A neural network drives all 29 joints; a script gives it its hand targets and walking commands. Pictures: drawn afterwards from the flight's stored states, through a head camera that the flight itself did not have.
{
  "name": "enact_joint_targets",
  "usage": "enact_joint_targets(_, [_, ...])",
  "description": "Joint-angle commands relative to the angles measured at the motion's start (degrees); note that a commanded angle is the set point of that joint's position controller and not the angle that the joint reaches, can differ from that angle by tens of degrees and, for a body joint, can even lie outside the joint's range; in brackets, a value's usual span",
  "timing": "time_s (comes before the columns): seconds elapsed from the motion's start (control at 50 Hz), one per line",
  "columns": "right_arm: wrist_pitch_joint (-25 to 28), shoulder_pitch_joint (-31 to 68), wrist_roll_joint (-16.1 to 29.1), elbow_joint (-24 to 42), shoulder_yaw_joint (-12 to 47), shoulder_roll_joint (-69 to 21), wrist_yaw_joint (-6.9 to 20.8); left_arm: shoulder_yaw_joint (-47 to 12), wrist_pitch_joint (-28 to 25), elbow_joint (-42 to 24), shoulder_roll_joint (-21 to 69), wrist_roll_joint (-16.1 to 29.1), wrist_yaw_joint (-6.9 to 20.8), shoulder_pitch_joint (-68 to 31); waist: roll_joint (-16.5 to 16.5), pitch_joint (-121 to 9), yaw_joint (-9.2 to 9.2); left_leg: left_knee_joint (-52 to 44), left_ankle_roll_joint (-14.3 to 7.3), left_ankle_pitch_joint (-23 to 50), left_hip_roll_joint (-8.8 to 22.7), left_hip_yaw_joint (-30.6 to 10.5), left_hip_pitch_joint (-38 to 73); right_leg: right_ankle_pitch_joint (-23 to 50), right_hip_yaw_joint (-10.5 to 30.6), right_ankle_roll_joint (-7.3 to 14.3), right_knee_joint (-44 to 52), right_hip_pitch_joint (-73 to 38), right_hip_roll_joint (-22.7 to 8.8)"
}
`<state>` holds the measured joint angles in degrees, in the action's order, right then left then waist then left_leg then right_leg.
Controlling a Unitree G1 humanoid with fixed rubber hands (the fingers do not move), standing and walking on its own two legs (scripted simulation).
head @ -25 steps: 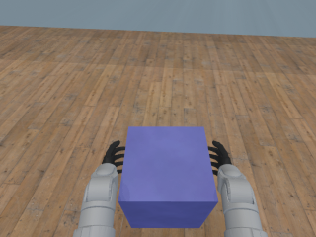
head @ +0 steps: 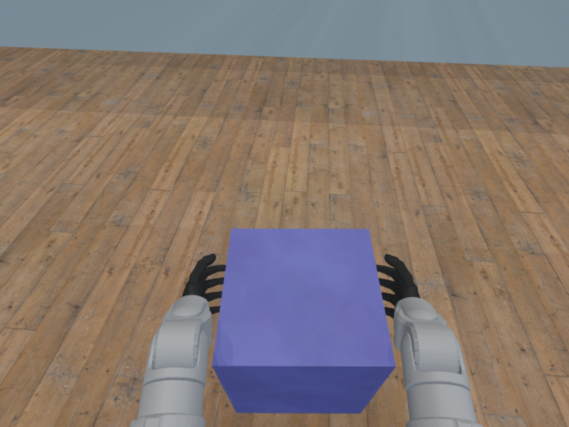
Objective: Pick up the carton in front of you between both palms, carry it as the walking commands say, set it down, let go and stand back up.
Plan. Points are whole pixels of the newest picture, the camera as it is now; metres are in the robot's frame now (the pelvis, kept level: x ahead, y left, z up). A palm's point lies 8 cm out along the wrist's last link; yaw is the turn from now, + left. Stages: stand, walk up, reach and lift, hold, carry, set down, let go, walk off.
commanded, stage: carry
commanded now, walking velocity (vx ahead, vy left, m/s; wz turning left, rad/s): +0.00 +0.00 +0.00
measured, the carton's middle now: (299, 325) +0.30 +0.00 -0.04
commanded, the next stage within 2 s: hold in 0.48 s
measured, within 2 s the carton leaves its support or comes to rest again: neither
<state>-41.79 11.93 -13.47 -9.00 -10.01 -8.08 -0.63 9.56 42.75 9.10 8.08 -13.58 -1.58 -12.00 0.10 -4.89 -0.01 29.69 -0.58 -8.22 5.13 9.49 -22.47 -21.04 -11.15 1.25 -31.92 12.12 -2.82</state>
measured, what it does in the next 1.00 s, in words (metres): stands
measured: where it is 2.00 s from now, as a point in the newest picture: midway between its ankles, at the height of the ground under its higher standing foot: outside the picture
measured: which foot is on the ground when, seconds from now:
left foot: down 0.00-1.00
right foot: down 0.00-1.00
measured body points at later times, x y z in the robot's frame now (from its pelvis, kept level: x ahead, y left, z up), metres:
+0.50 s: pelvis -0.01 -0.01 +0.00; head -0.02 -0.01 +0.45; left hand +0.29 +0.14 +0.03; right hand +0.30 -0.16 +0.03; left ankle +0.08 +0.12 -0.73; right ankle -0.04 -0.09 -0.73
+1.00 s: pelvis -0.01 +0.05 +0.01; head -0.02 +0.06 +0.46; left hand +0.34 +0.12 +0.03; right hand +0.28 -0.18 +0.03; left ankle +0.08 +0.15 -0.73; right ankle -0.04 -0.09 -0.73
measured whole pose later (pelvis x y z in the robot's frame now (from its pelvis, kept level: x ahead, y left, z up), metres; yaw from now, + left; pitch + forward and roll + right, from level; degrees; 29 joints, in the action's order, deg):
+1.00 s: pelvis -0.01 +0.05 +0.01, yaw -13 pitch -6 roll +0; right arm -32.8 26.0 -21.7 -28.5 -24.0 -9.6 4.0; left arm 21.8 36.9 23.5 11.6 -20.8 -0.8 -24.4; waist 2.2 4.1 0.3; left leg 26.4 0.1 -9.1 -1.6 -2.2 -11.5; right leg -16.7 6.2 0.1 -29.0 6.8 0.3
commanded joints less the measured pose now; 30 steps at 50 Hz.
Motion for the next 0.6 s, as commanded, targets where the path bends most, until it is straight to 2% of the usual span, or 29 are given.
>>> enact_joint_targets(0.0, [1.5,24.6,13.5,2.6,31.4,-50.2,12.2,-31.8,-2.4,-4.1,50.1,14.2,12.9,-25.9,-0.1,-13.3,0.05,-2.0,-0.7,9.6,4.4,-5.3,10.6,11.1,6.0,0.4,6.9,1.4,-6.6])
enact_joint_targets(0.46, [1.5,24.8,13.7,2.9,31.8,-50.6,12.2,-32.0,-2.4,-4.4,50.4,14.5,13.1,-26.2,0.1,-13.4,0.13,-1.7,-0.3,9.6,4.2,-4.8,10.4,12.6,5.9,0.9,6.6,1.7,-6.7])
enact_joint_targets(0.48, [2.4,20.7,13.1,-0.3,29.1,-52.4,12.6,-30.4,-2.7,-6.2,50.9,13.8,13.3,-20.4,8.4,-4.3,-0.29,-1.2,-1.8,14.6,-12.3,-12.2,31.0,27.5,19.3,0.9,13.8,8.6,3.2])
enact_joint_targets(0.5, [4.2,19.8,10.7,0.1,27.6,-51.3,11.9,-30.3,-3.6,-8.8,49.2,13.6,13.5,-23.6,6.8,-6.8,-1.83,-3.0,-1.6,15.9,-10.7,-14.7,29.1,28.4,20.7,1.2,13.9,2.8,2.6])
enact_joint_targets(0.52, [4.9,20.4,10.3,0.7,28.2,-51.6,11.5,-31.3,-4.0,-8.0,49.6,13.6,13.4,-23.4,4.8,-7.4,-0.93,-3.3,-1.4,18.0,-10.8,-13.9,28.5,32.2,19.7,0.3,12.8,0.8,3.2])
enact_joint_targets(0.54, [5.2,18.6,9.6,-1.0,26.8,-50.8,10.8,-32.8,-4.3,-8.6,49.3,14.6,14.1,-25.3,4.4,-8.6,-2.70,-4.7,-0.8,18.1,-10.8,-14.5,24.0,32.5,19.1,0.1,12.8,-7.1,4.4])
enact_joint_targets(0.56, [5.5,20.0,9.6,-0.2,27.1,-50.8,10.7,-33.6,-4.6,-8.3,49.7,14.7,14.4,-25.8,3.4,-9.5,-1.77,-5.3,-0.2,16.3,-11.5,-13.6,23.0,33.5,18.5,-0.8,12.4,-9.5,4.8])
enact_joint_targets(0.58, [5.6,21.1,10.0,0.0,27.3,-50.8,10.9,-33.6,-4.8,-7.7,49.9,15.2,14.6,-26.2,2.5,-9.8,-1.78,-5.9,0.2,15.1,-12.0,-13.2,22.5,33.2,18.2,-1.1,12.6,-10.3,5.2])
